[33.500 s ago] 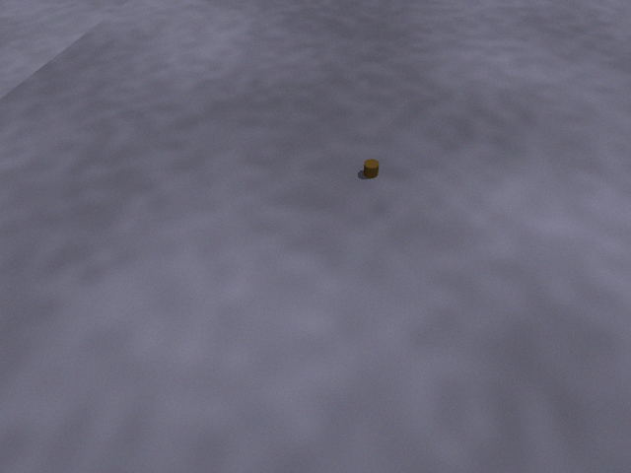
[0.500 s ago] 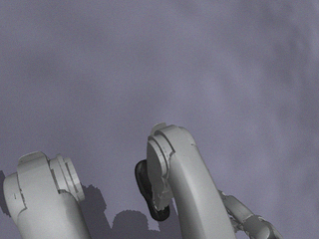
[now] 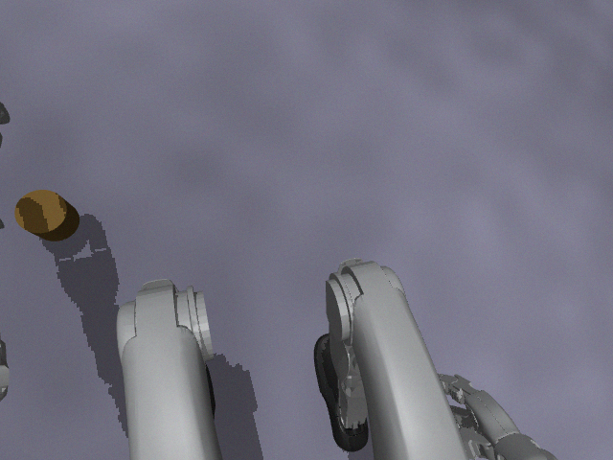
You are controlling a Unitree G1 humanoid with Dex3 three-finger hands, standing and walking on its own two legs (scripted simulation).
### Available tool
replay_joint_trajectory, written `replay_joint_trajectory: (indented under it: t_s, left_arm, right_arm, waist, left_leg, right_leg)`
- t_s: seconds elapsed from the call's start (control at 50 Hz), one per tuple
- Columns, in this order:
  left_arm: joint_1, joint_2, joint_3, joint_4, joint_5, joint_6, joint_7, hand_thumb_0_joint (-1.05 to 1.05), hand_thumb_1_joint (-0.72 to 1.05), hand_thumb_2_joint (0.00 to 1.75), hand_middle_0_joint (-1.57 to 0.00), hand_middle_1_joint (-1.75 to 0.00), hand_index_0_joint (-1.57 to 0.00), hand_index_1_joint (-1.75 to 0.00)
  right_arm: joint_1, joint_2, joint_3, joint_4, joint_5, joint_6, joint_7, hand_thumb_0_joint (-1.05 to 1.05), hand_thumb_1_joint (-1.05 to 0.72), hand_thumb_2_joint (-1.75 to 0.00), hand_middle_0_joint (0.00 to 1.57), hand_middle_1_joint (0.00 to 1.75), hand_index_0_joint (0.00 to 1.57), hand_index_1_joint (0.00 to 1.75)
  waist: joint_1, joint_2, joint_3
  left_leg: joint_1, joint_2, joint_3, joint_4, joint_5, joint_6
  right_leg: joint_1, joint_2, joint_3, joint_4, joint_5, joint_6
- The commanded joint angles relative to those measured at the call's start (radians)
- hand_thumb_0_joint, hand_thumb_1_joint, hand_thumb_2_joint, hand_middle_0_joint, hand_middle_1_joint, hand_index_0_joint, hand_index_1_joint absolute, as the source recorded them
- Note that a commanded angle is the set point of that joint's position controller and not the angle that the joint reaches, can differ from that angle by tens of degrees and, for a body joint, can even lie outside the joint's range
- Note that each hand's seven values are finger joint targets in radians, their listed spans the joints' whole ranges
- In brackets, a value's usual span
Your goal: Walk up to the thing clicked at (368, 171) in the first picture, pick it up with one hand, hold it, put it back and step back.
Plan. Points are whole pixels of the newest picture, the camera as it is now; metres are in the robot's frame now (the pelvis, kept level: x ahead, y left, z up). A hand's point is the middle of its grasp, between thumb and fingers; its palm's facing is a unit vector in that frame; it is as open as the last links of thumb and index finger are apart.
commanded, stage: withdraw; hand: left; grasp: from above
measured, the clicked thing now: (49, 216) +0.44 +0.38 -0.31
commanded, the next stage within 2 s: home in 0.40 s
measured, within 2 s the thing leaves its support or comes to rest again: neither
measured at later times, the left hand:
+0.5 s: hand (15, 193) +0.44 +0.37 -0.17, palm faces -0.42 -0.10 -0.90, open 14.0 cm
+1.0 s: hand out of the picture +0.33 +0.34 +0.00, palm faces -0.29 -0.56 -0.77, open 8.9 cm
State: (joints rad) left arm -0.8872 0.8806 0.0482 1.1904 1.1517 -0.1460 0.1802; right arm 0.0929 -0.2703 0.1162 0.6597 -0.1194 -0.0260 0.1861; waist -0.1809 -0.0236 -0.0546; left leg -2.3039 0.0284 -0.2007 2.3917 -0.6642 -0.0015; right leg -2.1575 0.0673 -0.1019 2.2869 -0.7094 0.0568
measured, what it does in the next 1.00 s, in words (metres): rises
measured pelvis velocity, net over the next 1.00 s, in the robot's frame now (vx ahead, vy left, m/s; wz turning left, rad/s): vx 0.00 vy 0.00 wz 0.09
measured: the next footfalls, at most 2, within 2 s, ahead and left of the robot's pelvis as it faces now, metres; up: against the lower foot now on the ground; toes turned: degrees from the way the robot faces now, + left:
none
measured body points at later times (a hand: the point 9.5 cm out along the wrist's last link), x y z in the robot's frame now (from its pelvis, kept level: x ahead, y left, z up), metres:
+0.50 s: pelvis -0.01 -0.01 -0.02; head +0.22 +0.10 +0.35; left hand +0.45 +0.37 -0.11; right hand +0.06 -0.28 -0.10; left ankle +0.08 +0.13 -0.31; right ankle +0.10 -0.13 -0.31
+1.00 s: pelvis +0.00 +0.00 +0.11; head +0.18 +0.07 +0.51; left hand +0.34 +0.36 +0.05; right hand +0.17 -0.25 +0.00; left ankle +0.08 +0.13 -0.31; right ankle +0.10 -0.13 -0.31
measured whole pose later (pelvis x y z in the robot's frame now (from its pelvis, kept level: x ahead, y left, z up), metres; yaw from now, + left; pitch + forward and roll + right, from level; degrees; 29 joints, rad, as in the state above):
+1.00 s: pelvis +0.00 +0.00 +0.11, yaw +5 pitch +33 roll -8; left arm -0.36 0.63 0.12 0.56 0.60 -0.01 -0.06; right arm 0.12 -0.27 0.01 0.62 0.00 0.04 0.06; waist -0.08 0.01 -0.17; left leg -1.98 0.04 -0.12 2.03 -0.63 0.00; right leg -1.87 0.04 -0.06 1.96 -0.68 0.04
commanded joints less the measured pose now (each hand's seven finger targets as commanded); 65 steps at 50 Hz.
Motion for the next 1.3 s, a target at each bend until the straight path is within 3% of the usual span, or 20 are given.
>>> replay_joint_trajectory:
  t_s: [0.0,0.14,0.24,0.28,0.34,0.4,0.5,0.56,0.64,0.68,0.76,0.82,0.88,0.9,0.96,1.02,1.1,1.12,1.22,1.28]
  left_arm:
    - [-0.285,0.190,0.001,-0.149,-0.047,-0.006,-0.061,0.00,-0.51,0.99,-0.07,-0.99,-0.07,-0.99]
    - [-0.298,0.231,0.026,-0.067,-0.034,-0.099,-0.069,0.00,-0.52,1.00,-0.08,-1.00,-0.08,-1.00]
    - [-0.344,0.282,0.061,0.004,0.025,-0.185,0.010,0.00,-0.51,0.99,-0.08,-1.00,-0.08,-1.00]
    - [-0.372,0.340,0.106,0.007,0.054,-0.203,0.059,0.00,-0.51,0.99,-0.07,-1.01,-0.08,-1.00]
    - [-0.425,0.376,0.126,0.035,0.097,-0.213,0.125,0.00,-0.52,0.99,-0.07,-1.01,-0.07,-1.00]
    - [-0.439,0.437,0.173,0.031,0.118,-0.199,0.173,0.00,-0.52,0.98,-0.07,-1.00,-0.08,-0.99]
    - [-0.423,0.435,0.183,-0.044,0.114,-0.136,0.169,0.00,-0.42,0.89,-0.15,-0.91,-0.16,-0.89]
    - [-0.343,0.382,0.163,-0.065,0.063,-0.091,0.116,0.00,-0.23,0.85,-0.23,-0.67,-0.21,-0.65]
    - [-0.212,0.318,0.163,-0.232,-0.049,-0.042,0.012,0.00,-0.07,0.86,-0.23,-0.57,-0.21,-0.59]
    - [-0.108,0.271,0.167,-0.313,-0.123,-0.011,-0.047,0.00,0.09,0.87,-0.22,-0.51,-0.21,-0.53]
    - [0.056,0.171,0.168,-0.533,-0.308,0.051,-0.144,0.00,0.41,0.76,-0.18,-0.32,-0.18,-0.32]
    - [0.191,0.096,0.166,-0.653,-0.432,0.085,-0.192,0.00,0.65,0.83,-0.19,-0.28,-0.19,-0.28]
    - [0.254,0.064,0.179,-0.797,-0.523,0.106,-0.207,0.00,0.89,0.90,-0.20,-0.30,-0.20,-0.30]
    - [0.288,0.024,0.158,-0.817,-0.553,0.114,-0.208,0.00,0.90,0.90,-0.20,-0.30,-0.20,-0.30]
    - [0.378,-0.030,0.164,-0.871,-0.632,0.141,-0.194,0.00,0.90,0.90,-0.20,-0.30,-0.20,-0.30]
    - [0.442,-0.091,0.146,-0.982,-0.705,0.179,-0.185,0.00,0.89,0.90,-0.20,-0.30,-0.20,-0.30]
    - [0.598,-0.191,0.116,-1.031,-0.800,0.242,-0.171,0.00,0.83,0.86,-0.19,-0.29,-0.19,-0.29]
    - [0.606,-0.180,0.134,-1.072,-0.827,0.255,-0.163,0.00,0.87,0.88,-0.20,-0.29,-0.20,-0.29]
    - [0.761,-0.275,0.104,-1.141,-0.954,0.330,-0.144,0.00,0.90,0.90,-0.20,-0.30,-0.20,-0.30]
    - [0.841,-0.304,0.117,-1.204,-1.020,0.377,-0.130,0.00,0.90,0.90,-0.20,-0.30,-0.20,-0.30]
  right_arm:
    - [0.204,-0.276,-0.105,-0.024,0.030,0.036,-0.057,0.00,-0.89,-0.90,0.20,0.30,0.20,0.30]
    - [0.199,-0.253,-0.064,-0.044,0.027,0.054,-0.094,0.00,-0.90,-0.90,0.20,0.30,0.20,0.30]
    - [0.192,-0.263,-0.030,-0.037,-0.004,0.063,-0.095,0.00,-0.89,-0.90,0.20,0.30,0.20,0.30]
    - [0.191,-0.280,-0.026,-0.029,-0.015,0.066,-0.094,0.00,-0.89,-0.89,0.20,0.30,0.20,0.30]
    - [0.193,-0.284,-0.018,-0.025,-0.033,0.063,-0.089,0.00,-0.89,-0.89,0.20,0.30,0.20,0.30]
    - [0.199,-0.290,-0.023,-0.022,-0.043,0.056,-0.088,0.00,-0.89,-0.89,0.20,0.30,0.20,0.30]
    - [0.213,-0.284,-0.057,-0.019,-0.037,0.042,-0.090,0.00,-0.88,-0.90,0.20,0.30,0.20,0.30]
    - [0.232,-0.283,-0.088,-0.008,-0.020,0.039,-0.086,0.00,-0.88,-0.90,0.20,0.30,0.20,0.30]
    - [0.268,-0.269,-0.132,-0.018,0.013,0.047,-0.081,0.00,-0.89,-0.90,0.20,0.30,0.20,0.30]
    - [0.270,-0.262,-0.156,-0.026,0.037,0.055,-0.082,0.00,-0.89,-0.90,0.20,0.30,0.20,0.30]
    - [0.227,-0.233,-0.169,-0.056,0.077,0.065,-0.100,0.00,-0.90,-0.90,0.20,0.30,0.20,0.30]
    - [0.188,-0.209,-0.178,-0.074,0.098,0.059,-0.114,0.00,-0.90,-0.90,0.20,0.30,0.20,0.30]
    - [0.152,-0.198,-0.184,-0.107,0.114,0.050,-0.128,0.00,-0.90,-0.90,0.20,0.30,0.20,0.30]
    - [0.143,-0.195,-0.185,-0.112,0.121,0.046,-0.133,0.00,-0.90,-0.90,0.20,0.30,0.20,0.30]
    - [0.114,-0.184,-0.189,-0.131,0.131,0.029,-0.151,0.00,-0.90,-0.90,0.20,0.30,0.20,0.30]
    - [0.089,-0.177,-0.192,-0.154,0.138,0.006,-0.167,0.00,-0.90,-0.90,0.20,0.30,0.20,0.30]
    - [0.054,-0.161,-0.188,-0.184,0.150,-0.026,-0.190,0.00,-0.90,-0.90,0.20,0.30,0.20,0.30]
    - [0.043,-0.159,-0.184,-0.189,0.152,-0.034,-0.196,0.00,-0.90,-0.90,0.20,0.30,0.20,0.30]
    - [0.019,-0.133,-0.169,-0.212,0.158,-0.075,-0.228,0.00,-0.90,-0.90,0.20,0.30,0.20,0.30]
    - [0.027,-0.118,-0.160,-0.228,0.161,-0.093,-0.249,0.00,-0.90,-0.90,0.20,0.30,0.20,0.30]
  waist:
    - [-0.041,0.268,-0.536]
    - [-0.040,0.209,-0.501]
    - [-0.046,0.281,-0.551]
    - [-0.037,0.316,-0.594]
    - [-0.046,0.391,-0.596]
    - [-0.030,0.445,-0.649]
    - [-0.012,0.490,-0.725]
    - [-0.002,0.441,-0.710]
    - [0.046,0.410,-0.835]
    - [0.072,0.397,-0.853]
    - [0.078,0.291,-0.790]
    - [0.097,0.241,-0.729]
    - [0.117,0.254,-0.735]
    - [0.106,0.246,-0.715]
    - [0.124,0.233,-0.661]
    - [0.125,0.250,-0.670]
    - [0.120,0.221,-0.574]
    - [0.128,0.221,-0.581]
    - [0.103,0.185,-0.518]
    - [0.113,0.190,-0.503]
  left_leg:
    - [0.500,0.002,0.087,-0.313,0.090,0.031]
    - [0.470,-0.005,0.104,-0.316,0.089,0.039]
    - [0.500,-0.005,0.108,-0.279,0.133,0.029]
    - [0.544,-0.002,0.100,-0.271,0.151,0.024]
    - [0.565,-0.002,0.104,-0.257,0.141,0.016]
    - [0.580,-0.003,0.109,-0.247,0.124,0.009]
    - [0.606,-0.004,0.120,-0.259,0.110,0.015]
    - [0.603,-0.005,0.112,-0.297,0.093,0.020]
    - [0.692,-0.011,0.128,-0.336,0.194,0.026]
    - [0.751,-0.008,0.123,-0.386,0.237,0.023]
    - [0.721,-0.007,0.122,-0.459,0.191,0.035]
    - [0.733,-0.002,0.116,-0.527,0.151,0.041]
    - [0.817,0.009,0.099,-0.612,0.123,0.037]
    - [0.832,0.008,0.100,-0.635,0.117,0.036]
    - [0.906,0.017,0.090,-0.727,0.076,0.032]
    - [0.995,0.016,0.090,-0.806,0.065,0.026]
    - [1.068,0.013,0.074,-0.920,0.012,0.020]
    - [1.097,0.011,0.068,-0.946,-0.007,0.020]
    - [1.189,0.000,0.091,-1.037,0.028,0.022]
    - [1.277,-0.002,0.096,-1.107,0.065,0.018]
  right_leg:
    - [0.250,0.018,-0.064,-0.285,0.180,-0.095]
    - [0.271,0.010,-0.052,-0.302,0.163,-0.091]
    - [0.263,0.014,-0.063,-0.253,0.199,-0.089]
    - [0.238,0.015,-0.077,-0.229,0.205,-0.091]
    - [0.208,0.015,-0.083,-0.205,0.192,-0.094]
    - [0.205,0.015,-0.081,-0.190,0.174,-0.098]
    - [0.202,0.009,-0.079,-0.197,0.173,-0.094]
    - [0.215,0.007,-0.080,-0.227,0.169,-0.091]
    - [0.330,0.000,-0.058,-0.280,0.241,-0.086]
    - [0.351,-0.001,-0.049,-0.301,0.264,-0.089]
    - [0.408,-0.002,-0.025,-0.393,0.246,-0.087]
    - [0.450,-0.003,-0.011,-0.455,0.221,-0.085]
    - [0.504,-0.010,-0.004,-0.510,0.202,-0.087]
    - [0.521,-0.013,-0.002,-0.535,0.196,-0.086]
    - [0.567,-0.019,0.004,-0.602,0.163,-0.086]
    - [0.642,-0.025,0.015,-0.671,0.156,-0.084]
    - [0.710,-0.030,0.026,-0.774,0.115,-0.081]
    - [0.741,-0.029,0.032,-0.799,0.105,-0.081]
    - [0.884,-0.033,0.055,-0.934,0.122,-0.077]
    - [0.980,-0.036,0.063,-1.010,0.154,-0.076]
